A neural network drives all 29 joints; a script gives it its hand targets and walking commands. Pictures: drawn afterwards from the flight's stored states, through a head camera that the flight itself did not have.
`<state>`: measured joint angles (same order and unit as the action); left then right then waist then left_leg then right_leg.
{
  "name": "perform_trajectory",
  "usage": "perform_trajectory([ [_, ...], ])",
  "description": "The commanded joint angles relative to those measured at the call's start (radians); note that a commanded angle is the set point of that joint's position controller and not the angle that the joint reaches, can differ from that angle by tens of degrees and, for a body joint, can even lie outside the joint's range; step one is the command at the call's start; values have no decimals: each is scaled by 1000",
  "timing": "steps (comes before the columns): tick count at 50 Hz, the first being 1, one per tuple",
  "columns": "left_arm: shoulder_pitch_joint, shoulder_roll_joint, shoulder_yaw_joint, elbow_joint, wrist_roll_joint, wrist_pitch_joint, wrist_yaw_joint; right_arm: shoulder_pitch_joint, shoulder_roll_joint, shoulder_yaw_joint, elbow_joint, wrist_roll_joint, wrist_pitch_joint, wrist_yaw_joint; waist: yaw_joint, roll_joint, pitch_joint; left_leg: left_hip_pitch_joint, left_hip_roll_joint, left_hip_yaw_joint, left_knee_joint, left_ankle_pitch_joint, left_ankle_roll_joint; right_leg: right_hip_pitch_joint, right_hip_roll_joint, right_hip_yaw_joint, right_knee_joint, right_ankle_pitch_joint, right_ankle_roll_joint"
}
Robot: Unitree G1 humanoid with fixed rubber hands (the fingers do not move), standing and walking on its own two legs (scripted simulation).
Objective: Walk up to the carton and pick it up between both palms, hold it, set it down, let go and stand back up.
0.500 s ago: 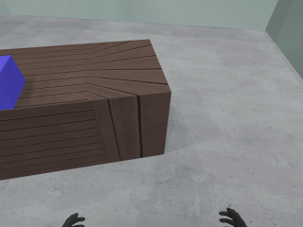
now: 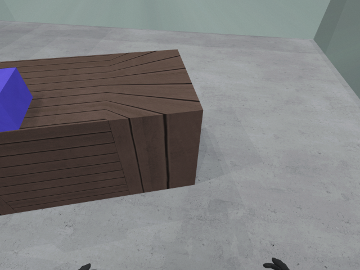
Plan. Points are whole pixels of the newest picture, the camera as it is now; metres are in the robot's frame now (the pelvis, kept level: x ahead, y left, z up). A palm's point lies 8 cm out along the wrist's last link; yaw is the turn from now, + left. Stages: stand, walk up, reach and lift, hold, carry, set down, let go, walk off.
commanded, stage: walk up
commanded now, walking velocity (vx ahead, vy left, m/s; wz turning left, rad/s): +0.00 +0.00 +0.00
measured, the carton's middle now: out of the picture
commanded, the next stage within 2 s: none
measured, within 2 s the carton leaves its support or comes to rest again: neither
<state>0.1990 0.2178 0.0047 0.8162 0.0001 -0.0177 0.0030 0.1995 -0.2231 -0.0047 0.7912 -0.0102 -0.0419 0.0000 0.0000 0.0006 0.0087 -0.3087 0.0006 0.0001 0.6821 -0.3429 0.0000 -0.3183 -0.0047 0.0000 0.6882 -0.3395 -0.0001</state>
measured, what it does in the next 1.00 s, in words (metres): steps to the left: left foot, then right foot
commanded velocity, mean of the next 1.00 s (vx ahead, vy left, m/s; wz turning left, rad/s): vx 0.00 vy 0.00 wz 0.00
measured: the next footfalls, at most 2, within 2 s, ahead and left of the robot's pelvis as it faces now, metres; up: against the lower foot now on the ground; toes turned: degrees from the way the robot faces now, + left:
left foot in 0.58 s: +0.06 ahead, +0.23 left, +0.00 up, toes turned +2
right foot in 0.96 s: +0.12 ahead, +0.08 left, +0.00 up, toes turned +9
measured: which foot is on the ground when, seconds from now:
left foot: down 0.00-0.22, up 0.24-0.56, down 0.58-0.98, up 1.00-1.00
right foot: down 0.00-0.56, up 0.58-0.94, down 0.96-1.00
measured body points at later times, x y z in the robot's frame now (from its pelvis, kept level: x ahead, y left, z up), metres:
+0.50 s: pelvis -0.01 +0.08 -0.01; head -0.01 +0.07 +0.44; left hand +0.07 +0.41 -0.10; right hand +0.12 -0.23 -0.11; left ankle +0.00 +0.20 -0.69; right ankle +0.02 -0.11 -0.72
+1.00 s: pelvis +0.00 +0.21 -0.01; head +0.05 +0.21 +0.44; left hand +0.04 +0.56 -0.11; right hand +0.13 -0.10 -0.11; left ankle +0.01 +0.24 -0.71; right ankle +0.08 +0.07 -0.72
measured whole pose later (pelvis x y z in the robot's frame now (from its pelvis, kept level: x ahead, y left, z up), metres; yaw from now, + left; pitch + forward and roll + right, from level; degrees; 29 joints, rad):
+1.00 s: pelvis +0.00 +0.21 -0.01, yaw +7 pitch +0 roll -2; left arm 0.23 0.41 0.07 0.91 0.01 -0.06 0.12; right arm 0.21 -0.39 -0.14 0.75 -0.07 0.05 0.07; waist -0.03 0.05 0.12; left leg -0.39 -0.14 0.01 0.77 -0.38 0.05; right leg -0.41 0.01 0.03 0.65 -0.21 0.00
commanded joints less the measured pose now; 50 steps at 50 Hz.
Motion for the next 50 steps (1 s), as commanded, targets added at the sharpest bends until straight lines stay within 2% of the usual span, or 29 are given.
perform_trajectory([
  [1,-97,276,88,-51,28,-46,2,-67,-277,-82,-30,-17,-29,-14,0,11,14,4,90,-118,-192,109,70,28,-85,116,-182,131,-71],
  [9,-101,279,85,-21,28,-44,1,-74,-279,-79,3,-17,-28,-13,0,15,35,-6,93,-128,-216,69,68,22,-85,124,-205,99,-71],
  [10,147,475,143,30,25,-70,51,-71,-379,-137,-125,-98,22,34,77,99,52,-299,22,-117,9,45,81,194,-186,292,-236,-72,-141],
  [11,230,548,167,46,35,-83,73,-94,-329,-133,-151,-93,49,52,97,-60,70,-481,-24,0,259,-168,26,277,-418,512,-402,-99,-246],
  [12,204,554,183,32,33,-90,82,-115,-339,-136,-162,-108,72,58,91,-9,95,-517,28,-104,419,-186,11,220,-507,574,-427,-54,-301],
  [14,127,523,180,8,30,-96,96,-79,-344,-156,-154,-93,80,70,39,72,118,-435,55,-131,481,-118,5,99,-457,470,-421,-95,-289],
  [17,94,494,174,-3,45,-100,97,-37,-343,-175,-142,-83,86,97,24,-30,97,-390,57,-159,470,-53,0,80,-355,326,-355,-77,-226],
  [20,82,517,181,-16,53,-95,98,-52,-354,-185,-150,-82,100,109,31,-107,90,-388,78,-142,405,-60,-2,79,-370,300,-319,-75,-244],
  [24,29,563,185,-26,65,-88,101,-19,-385,-203,-143,-74,101,118,-3,-189,78,-251,95,-80,245,-169,19,-6,-397,253,-279,-30,-240],
  [25,-7,568,182,-32,63,-86,98,40,-387,-207,-127,-74,98,116,-41,-200,63,-160,89,-63,156,-144,26,-50,-384,213,-235,17,-215],
  [26,-74,559,174,-43,54,-80,94,153,-385,-213,-93,-75,91,111,-117,-176,32,23,70,-36,9,-42,34,-150,-340,122,-128,59,-165],
  [27,-129,480,149,-48,55,-69,91,303,-412,-226,-30,-82,79,102,-204,7,5,229,15,-86,-147,-74,39,-307,-197,-25,221,39,-85],
  [28,-81,339,106,-54,49,-56,90,295,-511,-240,-35,-93,68,90,-190,372,70,215,125,-428,-336,-135,48,-536,6,-87,532,-344,-36],
  [29,-36,333,96,-54,30,-38,105,149,-571,-238,-90,-88,63,87,-101,363,141,44,198,-634,-468,-151,81,-551,41,11,569,-362,-32],
  [30,-119,382,97,-55,18,-39,111,80,-572,-241,-107,-60,77,90,-120,279,171,-121,213,-699,-567,-368,102,-459,7,98,580,-294,-46],
  [31,-108,427,109,-39,8,-42,104,32,-532,-239,-116,-54,83,85,-96,199,228,-166,200,-704,-609,-510,88,-442,-17,83,581,-224,-55],
  [32,-26,452,123,-2,7,-45,97,7,-499,-233,-123,-63,83,77,-60,145,222,-95,176,-633,-561,-446,53,-444,-42,67,558,-137,-51],
  [34,84,457,119,43,12,-47,92,-6,-446,-217,-141,-65,71,67,-44,152,121,43,130,-482,-437,-106,13,-382,-46,39,469,-84,-32],
  [38,113,445,108,53,3,-48,99,58,-404,-203,-133,-70,61,58,-57,112,46,274,133,-408,-342,299,23,-354,-16,30,297,-119,-12],
  [39,83,453,113,47,-11,-52,100,84,-381,-181,-129,-59,61,51,-79,105,45,344,154,-405,-298,459,10,-363,-14,14,242,-137,-7],
  [41,82,443,109,43,-18,-56,106,128,-378,-178,-120,-62,63,41,-89,131,-11,421,161,-384,-239,706,2,-335,-8,-8,148,-151,-10],
  [43,114,438,113,49,-24,-56,112,119,-380,-177,-134,-67,68,38,-73,167,-40,366,159,-371,-210,806,-5,-244,-7,-24,79,-139,-26],
  [44,146,437,116,58,-26,-55,114,95,-383,-177,-146,-70,71,38,-58,188,-46,311,156,-365,-210,819,-16,-185,-8,-35,48,-120,-37],
  [45,212,409,103,77,-13,-51,117,43,-394,-188,-159,-81,77,40,-13,204,-51,224,117,-321,-218,792,-25,-88,-1,-52,-8,-101,-61],
  [46,306,415,111,102,-8,-49,121,-36,-391,-186,-189,-80,81,43,44,198,-62,97,89,-256,-181,800,-64,80,8,-81,-102,-41,-75],
  [47,452,432,125,143,-1,-51,127,-146,-392,-183,-227,-71,84,47,139,157,-84,-89,41,-157,-77,809,-133,341,15,-120,-267,111,-86],
  [48,506,487,149,161,7,-47,134,-144,-337,-167,-232,-59,77,47,173,-65,-136,-242,-58,-46,162,465,-178,528,-102,29,-360,209,-144],
  [49,422,545,184,128,22,-42,138,-84,-300,-159,-222,-68,75,50,144,-287,-178,-412,-108,-37,494,-237,-180,505,-436,511,-383,48,-312],
  [50,217,571,188,62,20,-50,149,-33,-410,-187,-205,-80,100,57,46,-113,-99,-409,31,-237,670,-207,-121,254,-559,684,-409,-225,-375],
])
